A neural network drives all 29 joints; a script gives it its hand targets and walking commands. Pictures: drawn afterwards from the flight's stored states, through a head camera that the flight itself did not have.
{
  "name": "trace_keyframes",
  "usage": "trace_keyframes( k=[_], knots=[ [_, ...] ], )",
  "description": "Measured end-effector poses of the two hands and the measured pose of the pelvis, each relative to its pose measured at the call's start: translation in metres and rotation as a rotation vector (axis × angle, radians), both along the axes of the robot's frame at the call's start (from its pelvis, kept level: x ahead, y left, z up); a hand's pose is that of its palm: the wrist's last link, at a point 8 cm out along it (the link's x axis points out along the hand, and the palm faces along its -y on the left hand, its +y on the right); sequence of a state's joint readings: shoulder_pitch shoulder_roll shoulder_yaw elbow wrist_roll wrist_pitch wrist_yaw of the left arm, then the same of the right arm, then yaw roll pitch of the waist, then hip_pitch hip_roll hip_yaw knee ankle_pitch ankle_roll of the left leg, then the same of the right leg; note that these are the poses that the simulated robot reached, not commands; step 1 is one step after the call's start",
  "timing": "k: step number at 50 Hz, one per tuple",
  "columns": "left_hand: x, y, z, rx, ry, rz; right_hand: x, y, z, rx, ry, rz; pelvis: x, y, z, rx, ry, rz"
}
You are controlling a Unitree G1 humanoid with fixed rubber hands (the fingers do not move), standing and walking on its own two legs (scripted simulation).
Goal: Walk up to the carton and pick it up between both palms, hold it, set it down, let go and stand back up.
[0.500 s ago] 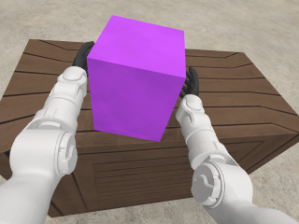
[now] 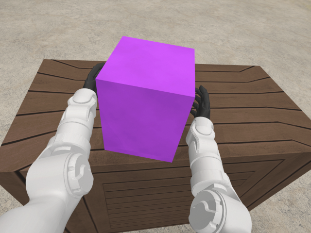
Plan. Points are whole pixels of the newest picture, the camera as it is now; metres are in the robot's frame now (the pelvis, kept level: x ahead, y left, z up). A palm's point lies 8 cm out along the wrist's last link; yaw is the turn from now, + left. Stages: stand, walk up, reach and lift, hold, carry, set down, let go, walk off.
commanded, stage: reach and lift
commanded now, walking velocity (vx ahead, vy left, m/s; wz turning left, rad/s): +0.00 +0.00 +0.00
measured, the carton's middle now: (148, 101) +0.46 -0.02 +0.11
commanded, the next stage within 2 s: none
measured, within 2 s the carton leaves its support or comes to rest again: leaves its support in 0.58 s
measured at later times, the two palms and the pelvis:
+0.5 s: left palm (89, 93) +0.45 +0.13 +0.15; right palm (199, 119) +0.38 -0.15 +0.12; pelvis +0.00 +0.00 +0.00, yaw +0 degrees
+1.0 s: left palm (88, 106) +0.40 +0.13 +0.15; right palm (202, 111) +0.40 -0.16 +0.13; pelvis -0.03 -0.03 +0.00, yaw +0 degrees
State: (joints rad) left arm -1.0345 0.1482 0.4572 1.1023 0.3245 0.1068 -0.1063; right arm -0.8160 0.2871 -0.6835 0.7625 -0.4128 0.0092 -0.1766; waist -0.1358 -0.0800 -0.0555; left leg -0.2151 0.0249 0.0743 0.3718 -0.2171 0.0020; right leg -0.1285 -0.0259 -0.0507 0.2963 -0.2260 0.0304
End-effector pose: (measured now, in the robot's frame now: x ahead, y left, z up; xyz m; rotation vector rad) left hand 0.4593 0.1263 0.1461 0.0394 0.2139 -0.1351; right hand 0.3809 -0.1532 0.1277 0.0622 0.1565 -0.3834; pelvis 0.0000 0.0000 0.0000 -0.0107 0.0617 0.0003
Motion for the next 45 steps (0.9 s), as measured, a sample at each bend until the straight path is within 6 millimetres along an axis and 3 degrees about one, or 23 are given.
trace_keyframes(
  k=[21,36,45],
  knots=[
    [-0.006,0.001,0.001,0.025,-0.036,0.012,-0.002,0.001,-0.005,-0.010,-0.077,0.009,-0.004,-0.001,0.002,0.004,-0.017,0.003],
    [-0.032,0.006,0.010,0.090,-0.193,0.072,-0.005,0.002,-0.004,-0.051,-0.208,0.072,-0.015,-0.011,0.004,-0.006,0.017,0.000],
    [-0.053,0.007,0.003,0.034,-0.244,0.201,0.009,-0.003,0.004,-0.135,-0.243,0.195,-0.030,-0.022,0.003,-0.002,0.112,-0.005]
  ],
)
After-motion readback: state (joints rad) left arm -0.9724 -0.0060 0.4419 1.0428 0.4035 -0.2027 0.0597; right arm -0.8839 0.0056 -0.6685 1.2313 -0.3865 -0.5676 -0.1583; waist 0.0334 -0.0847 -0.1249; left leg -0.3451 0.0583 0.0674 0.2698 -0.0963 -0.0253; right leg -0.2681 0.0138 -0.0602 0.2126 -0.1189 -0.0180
